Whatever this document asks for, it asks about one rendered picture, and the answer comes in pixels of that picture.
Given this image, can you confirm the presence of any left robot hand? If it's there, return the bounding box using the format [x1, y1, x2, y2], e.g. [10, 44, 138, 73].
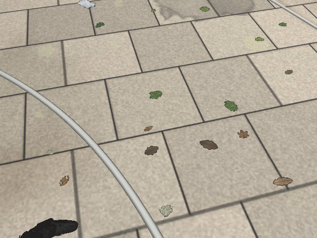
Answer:
[19, 218, 78, 238]

